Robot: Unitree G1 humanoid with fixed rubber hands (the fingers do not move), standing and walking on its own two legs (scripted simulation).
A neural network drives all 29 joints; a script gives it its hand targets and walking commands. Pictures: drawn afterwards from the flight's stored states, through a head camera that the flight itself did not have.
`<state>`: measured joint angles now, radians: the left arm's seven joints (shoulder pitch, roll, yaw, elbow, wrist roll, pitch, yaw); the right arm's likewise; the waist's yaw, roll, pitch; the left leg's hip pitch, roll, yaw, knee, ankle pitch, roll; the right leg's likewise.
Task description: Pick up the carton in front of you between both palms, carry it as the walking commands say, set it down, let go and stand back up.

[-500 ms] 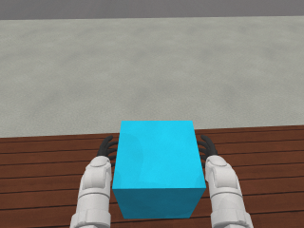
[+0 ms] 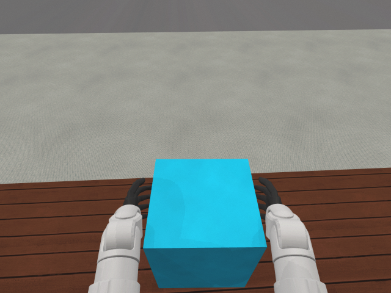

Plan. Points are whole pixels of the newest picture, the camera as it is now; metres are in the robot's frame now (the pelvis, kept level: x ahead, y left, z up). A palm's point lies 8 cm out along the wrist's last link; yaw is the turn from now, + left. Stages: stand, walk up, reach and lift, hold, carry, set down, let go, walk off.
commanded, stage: hold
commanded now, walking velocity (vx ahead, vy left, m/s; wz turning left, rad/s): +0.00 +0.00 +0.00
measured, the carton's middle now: (201, 225) +0.29 +0.00 -0.04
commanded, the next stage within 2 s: carry in 1.02 s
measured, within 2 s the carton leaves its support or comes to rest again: neither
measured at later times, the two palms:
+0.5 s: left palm (130, 211) +0.28 +0.15 +0.05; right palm (275, 210) +0.28 -0.15 +0.05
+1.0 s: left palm (130, 210) +0.28 +0.15 +0.05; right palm (274, 209) +0.28 -0.15 +0.05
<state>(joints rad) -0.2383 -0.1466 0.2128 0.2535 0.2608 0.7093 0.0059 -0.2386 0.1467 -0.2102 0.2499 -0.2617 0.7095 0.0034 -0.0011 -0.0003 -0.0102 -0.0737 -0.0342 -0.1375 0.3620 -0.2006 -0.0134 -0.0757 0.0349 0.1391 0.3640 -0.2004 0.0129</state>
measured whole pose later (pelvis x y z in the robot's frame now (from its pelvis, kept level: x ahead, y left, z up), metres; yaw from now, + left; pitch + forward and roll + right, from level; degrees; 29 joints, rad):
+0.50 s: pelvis -0.01 +0.00 +0.00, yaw +0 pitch -7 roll +0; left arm -0.30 -0.16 0.26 0.26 0.28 0.75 -0.01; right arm -0.30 0.16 -0.25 0.25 -0.29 0.76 0.02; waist 0.00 0.00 0.01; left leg -0.06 -0.04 -0.13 0.38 -0.19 -0.01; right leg -0.06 0.03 0.13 0.38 -0.19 0.01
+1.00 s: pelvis +0.00 +0.00 +0.00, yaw +0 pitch -7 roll +0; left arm -0.26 -0.15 0.22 0.23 0.27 0.77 0.00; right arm -0.26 0.15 -0.22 0.22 -0.28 0.77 0.01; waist 0.00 0.00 0.01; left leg -0.04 -0.03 -0.13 0.35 -0.19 -0.01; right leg -0.04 0.03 0.13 0.35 -0.19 0.01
